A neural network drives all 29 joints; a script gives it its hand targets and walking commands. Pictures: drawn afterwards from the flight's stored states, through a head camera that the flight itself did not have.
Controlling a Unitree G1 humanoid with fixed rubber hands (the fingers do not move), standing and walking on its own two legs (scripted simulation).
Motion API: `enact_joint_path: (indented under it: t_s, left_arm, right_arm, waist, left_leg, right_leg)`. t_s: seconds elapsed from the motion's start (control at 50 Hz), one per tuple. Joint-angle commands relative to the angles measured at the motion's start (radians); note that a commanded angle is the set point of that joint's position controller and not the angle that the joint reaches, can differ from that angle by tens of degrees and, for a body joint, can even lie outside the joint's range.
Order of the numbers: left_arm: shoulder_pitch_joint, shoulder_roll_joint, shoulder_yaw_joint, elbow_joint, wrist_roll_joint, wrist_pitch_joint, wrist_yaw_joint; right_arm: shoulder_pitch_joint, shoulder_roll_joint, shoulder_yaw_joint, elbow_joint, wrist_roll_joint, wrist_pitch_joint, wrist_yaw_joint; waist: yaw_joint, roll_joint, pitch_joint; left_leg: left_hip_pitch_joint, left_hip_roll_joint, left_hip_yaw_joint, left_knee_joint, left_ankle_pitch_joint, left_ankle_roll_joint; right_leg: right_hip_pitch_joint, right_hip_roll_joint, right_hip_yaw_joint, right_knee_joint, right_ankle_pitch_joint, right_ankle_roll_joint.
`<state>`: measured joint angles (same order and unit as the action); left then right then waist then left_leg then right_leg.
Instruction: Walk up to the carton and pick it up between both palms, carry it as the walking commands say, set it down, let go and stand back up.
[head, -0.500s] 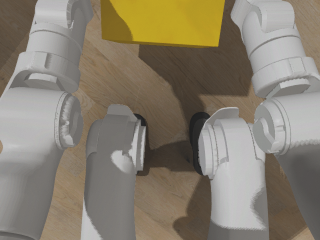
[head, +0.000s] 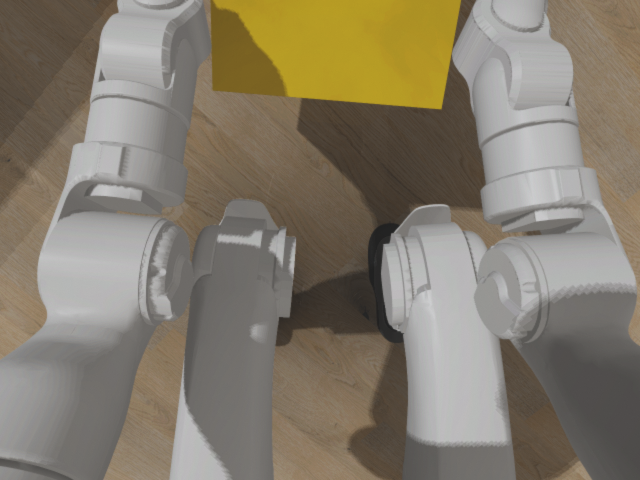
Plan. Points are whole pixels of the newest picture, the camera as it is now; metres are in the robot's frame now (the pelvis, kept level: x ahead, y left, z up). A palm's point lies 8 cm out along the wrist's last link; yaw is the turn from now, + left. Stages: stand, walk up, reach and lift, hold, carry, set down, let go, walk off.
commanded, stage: reach and lift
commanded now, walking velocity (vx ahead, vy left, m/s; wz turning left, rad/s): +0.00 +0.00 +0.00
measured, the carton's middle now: out of the picture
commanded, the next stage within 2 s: none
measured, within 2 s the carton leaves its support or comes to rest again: neither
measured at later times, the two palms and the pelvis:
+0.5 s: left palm out of the picture +0.53 +0.14 -0.07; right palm out of the picture +0.52 -0.14 -0.06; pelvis -0.02 -0.01 +0.04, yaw +0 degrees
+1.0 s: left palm out of the picture +0.50 +0.15 +0.00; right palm out of the picture +0.50 -0.13 +0.01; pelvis -0.03 +0.00 +0.09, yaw +0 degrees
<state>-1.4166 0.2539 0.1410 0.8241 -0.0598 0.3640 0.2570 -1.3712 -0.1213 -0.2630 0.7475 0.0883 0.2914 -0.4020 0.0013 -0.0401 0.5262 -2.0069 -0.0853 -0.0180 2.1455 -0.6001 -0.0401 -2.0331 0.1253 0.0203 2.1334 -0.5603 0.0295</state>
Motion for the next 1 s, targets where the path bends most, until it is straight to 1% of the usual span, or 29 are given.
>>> enact_joint_path:
  t_s: [0.0, 0.02, 0.06, 0.1, 0.14, 0.16, 0.2, 0.22, 0.26, 0.32, 0.34, 0.36, 0.4, 0.42, 0.44, 0.5, 0.54, 0.56, 0.58, 0.6, 0.66, 0.7, 0.72, 0.74, 0.76, 0.8, 0.88, 0.96, 0.98]
  left_arm:
    - [-0.78, -1.091, -0.415, -0.353, -0.148, -0.102, -0.377]
    - [-0.735, -1.128, -0.43, -0.332, -0.15, -0.093, -0.382]
    - [-0.767, -1.156, -0.424, -0.346, -0.163, -0.09, -0.389]
    - [-0.807, -1.143, -0.439, -0.394, -0.182, -0.092, -0.385]
    - [-0.803, -1.123, -0.425, -0.357, -0.161, -0.081, -0.389]
    - [-0.801, -1.15, -0.437, -0.349, -0.166, -0.076, -0.387]
    - [-0.808, -1.138, -0.405, -0.326, -0.15, -0.07, -0.397]
    - [-0.788, -1.131, -0.371, -0.26, -0.125, -0.065, -0.406]
    - [-0.721, -1.15, -0.341, -0.222, -0.084, -0.053, -0.41]
    - [-0.798, -1.156, -0.42, -0.394, -0.125, -0.046, -0.402]
    - [-0.766, -1.159, -0.421, -0.374, -0.12, -0.032, -0.399]
    - [-0.791, -1.162, -0.41, -0.37, -0.109, -0.027, -0.399]
    - [-0.805, -1.133, -0.42, -0.406, -0.12, -0.025, -0.393]
    - [-0.848, -1.139, -0.447, -0.484, -0.12, -0.027, -0.391]
    - [-0.78, -1.141, -0.431, -0.399, -0.101, -0.015, -0.397]
    - [-0.759, -1.146, -0.431, -0.424, -0.105, -0.008, -0.406]
    - [-0.78, -1.173, -0.433, -0.436, -0.13, -0.004, -0.401]
    - [-0.817, -1.15, -0.419, -0.413, -0.122, -0.007, -0.402]
    - [-0.775, -1.172, -0.453, -0.415, -0.132, -0.002, -0.405]
    - [-0.776, -1.194, -0.447, -0.416, -0.132, 0.0, -0.409]
    - [-0.777, -1.193, -0.456, -0.429, -0.149, 0.007, -0.403]
    - [-0.776, -1.19, -0.461, -0.416, -0.135, 0.006, -0.405]
    - [-0.748, -1.198, -0.453, -0.442, -0.121, 0.006, -0.401]
    - [-0.712, -1.192, -0.445, -0.379, -0.12, 0.014, -0.405]
    - [-0.687, -1.225, -0.423, -0.322, -0.108, 0.022, -0.411]
    - [-0.628, -1.235, -0.377, -0.247, -0.071, 0.023, -0.425]
    - [-0.73, -1.245, -0.459, -0.455, -0.129, 0.005, -0.423]
    - [-0.746, -1.229, -0.513, -0.508, -0.154, 0.025, -0.407]
    - [-0.752, -1.206, -0.509, -0.53, -0.149, 0.019, -0.404]
  right_arm:
    - [-0.794, 0.987, 0.584, -0.245, 0.12, -0.006, 0.496]
    - [-0.831, 0.996, 0.594, -0.308, 0.125, -0.014, 0.492]
    - [-0.788, 0.996, 0.559, -0.252, 0.102, -0.006, 0.484]
    - [-0.842, 0.991, 0.583, -0.321, 0.116, -0.006, 0.478]
    - [-0.757, 0.998, 0.541, -0.272, 0.081, 0.008, 0.482]
    - [-0.818, 0.989, 0.56, -0.303, 0.095, 0.004, 0.48]
    - [-0.761, 1.007, 0.517, -0.226, 0.052, 0.027, 0.486]
    - [-0.763, 1.008, 0.487, -0.168, 0.047, 0.026, 0.489]
    - [-0.805, 1.005, 0.497, -0.206, 0.044, 0.021, 0.502]
    - [-0.803, 1.083, 0.557, -0.28, 0.087, 0.048, 0.513]
    - [-0.764, 1.087, 0.577, -0.273, 0.094, 0.062, 0.511]
    - [-0.793, 1.061, 0.549, -0.264, 0.093, 0.063, 0.508]
    - [-0.796, 1.101, 0.581, -0.277, 0.105, 0.08, 0.512]
    - [-0.77, 1.13, 0.595, -0.263, 0.114, 0.087, 0.509]
    - [-0.765, 1.124, 0.577, -0.235, 0.108, 0.09, 0.507]
    - [-0.815, 1.13, 0.627, -0.364, 0.119, 0.085, 0.499]
    - [-0.813, 1.093, 0.607, -0.351, 0.133, 0.09, 0.493]
    - [-0.786, 1.087, 0.564, -0.286, 0.097, 0.095, 0.489]
    - [-0.793, 1.11, 0.599, -0.319, 0.105, 0.092, 0.494]
    - [-0.796, 1.082, 0.58, -0.34, 0.084, 0.09, 0.49]
    - [-0.777, 1.117, 0.623, -0.354, 0.11, 0.109, 0.497]
    - [-0.709, 1.109, 0.567, -0.298, 0.066, 0.108, 0.497]
    - [-0.774, 1.113, 0.608, -0.359, 0.101, 0.098, 0.498]
    - [-0.741, 1.105, 0.595, -0.323, 0.089, 0.103, 0.5]
    - [-0.75, 1.079, 0.567, -0.297, 0.063, 0.106, 0.507]
    - [-0.732, 1.098, 0.531, -0.256, 0.045, 0.1, 0.516]
    - [-0.66, 1.146, 0.571, -0.296, 0.066, 0.11, 0.52]
    - [-0.703, 1.139, 0.628, -0.374, 0.106, 0.122, 0.513]
    - [-0.677, 1.164, 0.63, -0.352, 0.106, 0.128, 0.51]
  waist:
    - [0.052, 0.023, -2.25]
    - [0.042, 0.02, -2.288]
    - [-0.002, 0.04, -2.278]
    - [-0.009, 0.031, -2.333]
    - [-0.033, 0.013, -2.292]
    - [-0.013, 0.041, -2.299]
    - [-0.04, 0.027, -2.235]
    - [-0.013, 0.05, -2.119]
    - [0.018, 0.063, -2.146]
    - [0.011, 0.046, -2.436]
    - [0.032, 0.04, -2.469]
    - [0.031, 0.086, -2.419]
    - [0.056, 0.034, -2.416]
    - [0.057, 0.064, -2.48]
    - [0.068, 0.056, -2.402]
    - [0.082, 0.009, -2.5]
    - [0.076, 0.065, -2.496]
    - [0.035, 0.05, -2.379]
    - [0.042, 0.025, -2.429]
    - [0.013, 0.041, -2.433]
    - [0.048, 0.012, -2.483]
    - [0.013, 0.037, -2.414]
    - [0.039, 0.052, -2.485]
    - [0.038, 0.044, -2.415]
    - [0.007, 0.039, -2.353]
    - [0.038, 0.053, -2.273]
    - [-0.013, 0.057, -2.528]
    - [0.016, 0.067, -2.575]
    - [0.003, 0.051, -2.569]
  left_leg:
    - [0.697, -0.055, 0.074, -0.203, 0.449, 0.044]
    - [0.736, -0.057, 0.071, -0.208, 0.454, 0.05]
    - [0.719, -0.064, 0.057, -0.233, 0.413, 0.048]
    - [0.77, -0.065, 0.058, -0.237, 0.436, 0.049]
    - [0.723, -0.069, 0.056, -0.254, 0.386, 0.048]
    - [0.746, -0.071, 0.053, -0.266, 0.391, 0.047]
    - [0.683, -0.068, 0.074, -0.278, 0.299, 0.046]
    - [0.614, -0.061, 0.078, -0.293, 0.218, 0.047]
    - [0.624, -0.054, 0.072, -0.296, 0.25, 0.053]
    - [0.8, -0.066, 0.078, -0.312, 0.371, 0.046]
    - [0.819, -0.07, 0.073, -0.318, 0.395, 0.044]
    - [0.789, -0.067, 0.077, -0.328, 0.36, 0.044]
    - [0.784, -0.067, 0.078, -0.337, 0.347, 0.05]
    - [0.831, -0.073, 0.078, -0.342, 0.37, 0.048]
    - [0.763, -0.071, 0.089, -0.355, 0.339, 0.049]
    - [0.791, -0.073, 0.085, -0.361, 0.368, 0.06]
    - [0.816, -0.074, 0.097, -0.375, 0.34, 0.053]
    - [0.754, -0.073, 0.086, -0.381, 0.295, 0.052]
    - [0.857, -0.073, 0.057, -0.407, 0.326, 0.06]
    - [0.847, -0.074, 0.068, -0.404, 0.322, 0.05]
    - [0.889, -0.074, 0.066, -0.432, 0.348, 0.046]
    - [0.844, -0.074, 0.067, -0.441, 0.305, 0.038]
    - [0.925, -0.075, 0.057, -0.454, 0.331, 0.048]
    - [0.892, -0.068, 0.057, -0.456, 0.325, 0.045]
    - [0.883, -0.069, 0.047, -0.473, 0.288, 0.043]
    - [0.823, -0.065, 0.065, -0.477, 0.239, 0.049]
    - [0.943, -0.076, 0.062, -0.485, 0.363, 0.034]
    - [1.016, -0.076, 0.044, -0.525, 0.376, 0.031]
    - [1.037, -0.077, 0.044, -0.527, 0.377, 0.036]
  right_leg:
    - [0.807, 0.025, -0.053, -0.184, 0.409, -0.028]
    - [0.81, 0.031, -0.067, -0.191, 0.412, -0.025]
    - [0.828, 0.033, -0.07, -0.204, 0.394, -0.038]
    - [0.85, 0.032, -0.07, -0.219, 0.406, -0.033]
    - [0.83, 0.036, -0.075, -0.243, 0.385, -0.037]
    - [0.817, 0.038, -0.078, -0.238, 0.366, -0.035]
    - [0.833, 0.03, -0.076, -0.276, 0.312, -0.036]
    - [0.772, 0.024, -0.064, -0.29, 0.233, -0.041]
    - [0.77, 0.024, -0.054, -0.291, 0.253, -0.042]
    - [0.91, 0.042, -0.081, -0.294, 0.37, -0.03]
    - [0.939, 0.037, -0.079, -0.297, 0.388, -0.026]
    - [0.88, 0.039, -0.073, -0.302, 0.338, -0.03]
    - [0.918, 0.039, -0.059, -0.321, 0.34, -0.028]
    - [0.954, 0.038, -0.055, -0.315, 0.357, -0.026]
    - [0.932, 0.037, -0.059, -0.329, 0.332, -0.019]
    - [1.027, 0.04, -0.041, -0.344, 0.372, -0.017]
    - [1.062, 0.036, -0.023, -0.372, 0.343, -0.02]
    - [0.995, 0.036, -0.026, -0.379, 0.31, -0.026]
    - [0.975, 0.038, -0.055, -0.373, 0.323, -0.027]
    - [0.991, 0.037, -0.056, -0.386, 0.323, -0.03]
    - [1.044, 0.04, -0.05, -0.413, 0.35, -0.025]
    - [1.03, 0.044, -0.048, -0.433, 0.325, -0.035]
    - [1.04, 0.045, -0.05, -0.43, 0.329, -0.025]
    - [1.001, 0.038, -0.053, -0.435, 0.32, -0.029]
    - [0.965, 0.041, -0.068, -0.449, 0.281, -0.033]
    - [0.937, 0.033, -0.048, -0.472, 0.226, -0.035]
    - [1.083, 0.044, -0.053, -0.487, 0.367, -0.032]
    - [1.121, 0.046, -0.053, -0.504, 0.367, -0.032]
    - [1.112, 0.049, -0.056, -0.516, 0.365, -0.028]
